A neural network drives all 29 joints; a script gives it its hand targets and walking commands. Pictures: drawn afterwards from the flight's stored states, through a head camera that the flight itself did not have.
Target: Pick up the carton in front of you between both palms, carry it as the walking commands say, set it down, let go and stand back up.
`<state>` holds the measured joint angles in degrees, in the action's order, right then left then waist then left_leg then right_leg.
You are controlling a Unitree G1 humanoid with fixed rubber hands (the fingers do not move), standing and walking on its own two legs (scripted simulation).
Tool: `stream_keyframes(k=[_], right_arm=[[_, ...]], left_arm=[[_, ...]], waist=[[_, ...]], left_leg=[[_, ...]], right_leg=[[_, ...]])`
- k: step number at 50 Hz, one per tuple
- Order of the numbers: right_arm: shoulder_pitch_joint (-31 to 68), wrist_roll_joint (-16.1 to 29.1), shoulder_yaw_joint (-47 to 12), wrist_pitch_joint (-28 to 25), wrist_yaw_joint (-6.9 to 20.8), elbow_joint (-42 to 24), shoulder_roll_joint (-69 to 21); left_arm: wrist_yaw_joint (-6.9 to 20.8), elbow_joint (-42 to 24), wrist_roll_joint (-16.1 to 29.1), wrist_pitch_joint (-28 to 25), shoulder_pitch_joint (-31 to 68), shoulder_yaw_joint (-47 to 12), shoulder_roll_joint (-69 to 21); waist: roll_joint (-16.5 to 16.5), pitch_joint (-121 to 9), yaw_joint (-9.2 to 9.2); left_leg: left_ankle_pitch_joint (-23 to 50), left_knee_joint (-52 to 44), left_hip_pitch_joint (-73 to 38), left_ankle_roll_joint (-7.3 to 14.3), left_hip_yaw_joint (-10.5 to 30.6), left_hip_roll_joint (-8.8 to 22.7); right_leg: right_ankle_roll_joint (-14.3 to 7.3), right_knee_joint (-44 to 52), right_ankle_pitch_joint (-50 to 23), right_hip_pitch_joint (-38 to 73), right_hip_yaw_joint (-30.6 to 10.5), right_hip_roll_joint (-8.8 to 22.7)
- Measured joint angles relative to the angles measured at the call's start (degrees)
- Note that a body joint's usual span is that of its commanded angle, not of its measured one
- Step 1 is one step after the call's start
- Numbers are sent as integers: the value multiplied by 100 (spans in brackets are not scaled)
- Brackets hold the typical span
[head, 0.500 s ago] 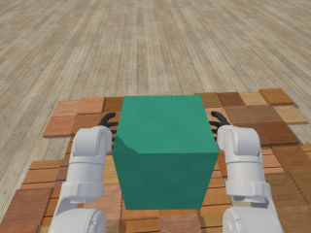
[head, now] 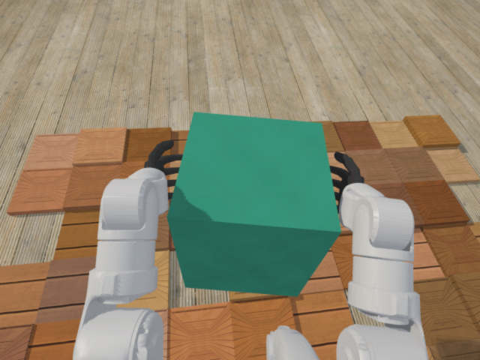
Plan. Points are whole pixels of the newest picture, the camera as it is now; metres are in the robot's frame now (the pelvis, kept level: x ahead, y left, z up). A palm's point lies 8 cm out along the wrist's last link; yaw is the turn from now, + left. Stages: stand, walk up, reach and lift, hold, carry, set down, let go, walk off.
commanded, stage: carry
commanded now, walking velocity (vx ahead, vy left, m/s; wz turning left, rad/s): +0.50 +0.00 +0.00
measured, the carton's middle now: (249, 210) +0.37 -0.02 +0.02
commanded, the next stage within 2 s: none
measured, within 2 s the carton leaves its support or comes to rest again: neither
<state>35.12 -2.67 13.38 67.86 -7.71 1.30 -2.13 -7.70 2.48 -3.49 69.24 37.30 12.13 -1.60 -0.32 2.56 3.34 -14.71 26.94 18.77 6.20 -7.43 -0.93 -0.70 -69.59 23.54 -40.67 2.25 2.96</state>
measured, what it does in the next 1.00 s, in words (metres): walks ahead: right foot, then left foot 0.04 m lower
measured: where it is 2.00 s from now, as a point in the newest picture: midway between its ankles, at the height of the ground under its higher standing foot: (221, 154)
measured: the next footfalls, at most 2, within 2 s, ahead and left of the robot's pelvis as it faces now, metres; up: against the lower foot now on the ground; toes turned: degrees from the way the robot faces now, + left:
right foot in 0.18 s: +0.30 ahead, -0.12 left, +0.03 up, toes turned -7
left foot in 0.62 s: +0.49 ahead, +0.10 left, -0.01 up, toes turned +6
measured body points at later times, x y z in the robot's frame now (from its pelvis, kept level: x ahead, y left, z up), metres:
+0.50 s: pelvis +0.29 -0.02 +0.02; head +0.34 -0.02 +0.47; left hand +0.67 +0.17 +0.17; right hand +0.70 -0.13 +0.18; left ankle +0.38 +0.10 -0.69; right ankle +0.26 -0.12 -0.72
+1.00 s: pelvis +0.57 +0.03 -0.02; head +0.60 +0.04 +0.43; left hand +0.94 +0.17 +0.08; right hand +0.93 -0.14 +0.09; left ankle +0.45 +0.09 -0.75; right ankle +0.71 -0.09 -0.68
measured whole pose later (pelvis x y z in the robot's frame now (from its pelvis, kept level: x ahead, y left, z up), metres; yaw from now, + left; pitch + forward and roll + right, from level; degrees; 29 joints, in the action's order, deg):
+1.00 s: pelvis +0.57 +0.03 -0.02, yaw +0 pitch +6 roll -2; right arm 36.7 -3.9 15.3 69.7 -7.4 6.1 -3.3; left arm -7.8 4.2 -5.5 72.1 36.9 14.9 -3.1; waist 0.0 -3.8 3.1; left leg -22.7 24.2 7.6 3.9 -5.9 -0.4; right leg -2.1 -55.2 13.5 -47.3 6.9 3.1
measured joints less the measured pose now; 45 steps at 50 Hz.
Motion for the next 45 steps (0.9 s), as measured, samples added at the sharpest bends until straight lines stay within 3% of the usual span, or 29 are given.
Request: stream_keyframes(k=[5, 9, 11, 12, 14, 16, 19, 23, 26, 29, 30, 31, 33, 35, 37, 41, 45], right_arm=[[34, 127, 53, -116, -3, -283, -15], [275, 169, -16, -27, -4, -386, 86], [448, 214, -45, 87, -2, -366, 246], [537, 250, -21, 146, -2, -332, 330], [655, 292, 60, 304, -4, -305, 430], [801, 254, 146, 476, -5, -319, 413], [1045, 98, 269, 666, -6, -354, 296], [1220, -109, 372, 759, 4, -264, 172], [1226, -213, 386, 774, 20, -68, 157], [1263, -259, 377, 754, 39, 309, 175], [1342, -271, 354, 746, 44, 500, 188], [1449, -287, 323, 721, 48, 717, 209], [1417, -281, 261, 548, 53, 1038, 195], [1225, -221, 171, 551, 54, 1233, 195], [1013, -105, 96, 632, 48, 1186, 239], [865, 68, 71, 650, -10, 796, 271], [693, 3, 185, 463, -18, 602, 110]], left_arm=[[1, -579, -133, -56, -167, 49, -167], [2, -825, -123, 15, -80, 47, -118], [-1, -749, -127, 32, 76, 18, -104], [-8, -655, -138, 51, 204, -7, -99], [-81, -493, -105, 157, 418, -61, -82], [-134, -502, 3, 296, 509, -56, -27], [-170, -572, 132, 442, 623, 46, 45], [-170, -375, 219, 499, 821, 214, 104], [-128, -13, 202, 485, 946, 246, 147], [-89, 382, 171, 510, 1034, 220, 233], [-73, 511, 169, 545, 1085, 221, 295], [-41, 650, 166, 557, 1146, 223, 367], [-1, 985, 151, 483, 1215, 212, 468], [-2, 1143, 90, 561, 1087, 225, 425], [-2, 1124, 1, 679, 977, 192, 342], [-15, 715, -74, 728, 879, 190, 230], [-18, 395, -151, 564, 608, 292, 59]], waist=[[41, -69, 85], [107, -230, -9], [349, -282, -184], [409, -268, -292], [301, -231, -493], [168, -160, -658], [68, -97, -833], [82, -216, -939], [119, -393, -876], [91, -609, -632], [61, -700, -537], [95, -829, -452], [-167, -890, -184], [-142, -876, -33], [-80, -764, 41], [-10, -476, 83], [21, -474, 74]], left_leg=[[-397, -257, -664, -93, 60, 59], [-948, -71, -1167, -303, 91, 126], [-1100, 988, -970, -372, 126, 370], [-1086, 1994, -676, -453, 333, 364], [-1250, 3824, 20, -482, 663, 127], [-1141, 4500, 593, -427, 754, 0], [-1038, 3932, 1226, -430, 748, 38], [-646, 2174, 1607, -531, 690, 174], [327, 1062, 1501, -538, 559, 272], [1233, 247, 1014, -498, 246, 302], [1303, 19, 736, -520, 93, 265], [1022, -39, 511, -370, 63, 240], [137, 634, 660, -96, -28, 7], [-26, 833, 616, -26, -25, -6], [-95, 757, 449, -27, -1, 14], [-272, 528, 118, -27, 16, 26], [-472, 215, -303, -75, 68, 25]], right_leg=[[-63, 1665, -864, -295, 177, -11], [-260, 3235, -1537, 333, 535, -237], [-394, 3517, -803, 830, 747, -402], [-445, 3405, -661, 866, 782, -450], [-497, 3428, -496, 1032, 749, -425], [-503, 3718, -470, 1320, 682, -385], [-470, 4146, -466, 1752, 616, -302], [-376, 4342, -208, 2227, 583, -212], [-253, 4204, 198, 2590, 599, -187], [-131, 3559, 666, 2881, 631, -72], [-164, 3057, 22, 2914, 611, 34], [-124, 2406, 144, 2801, 523, 74], [-25, 893, 668, 2278, -5, 154], [-35, -331, 610, 1655, -225, -29], [-79, -997, 428, 1034, -170, -101], [-135, -1445, 362, -170, 35, -16], [-96, -755, 98, -890, 202, 100]])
